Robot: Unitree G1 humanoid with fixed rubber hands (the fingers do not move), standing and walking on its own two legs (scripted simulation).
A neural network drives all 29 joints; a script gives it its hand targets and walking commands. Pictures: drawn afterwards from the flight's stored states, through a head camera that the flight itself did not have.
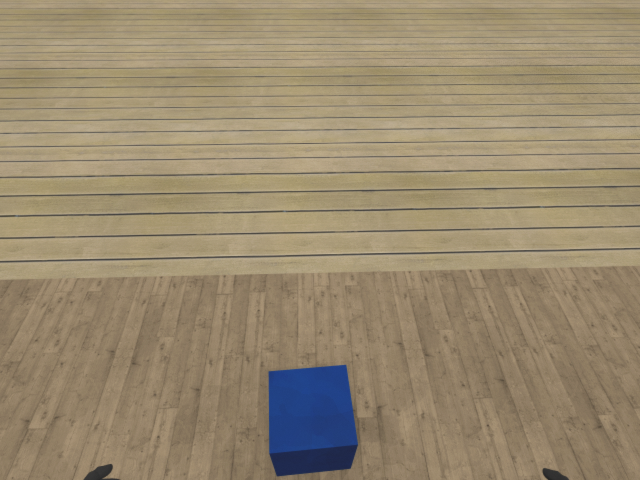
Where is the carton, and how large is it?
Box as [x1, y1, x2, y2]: [269, 365, 357, 475]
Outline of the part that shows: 345,365 269,371 269,453 277,475 350,468 356,449 357,441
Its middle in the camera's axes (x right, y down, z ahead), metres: -0.02 +0.49 +1.08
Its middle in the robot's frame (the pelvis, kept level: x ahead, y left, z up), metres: +0.40 +0.03 -0.66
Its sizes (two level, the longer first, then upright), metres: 0.210 0.200 0.250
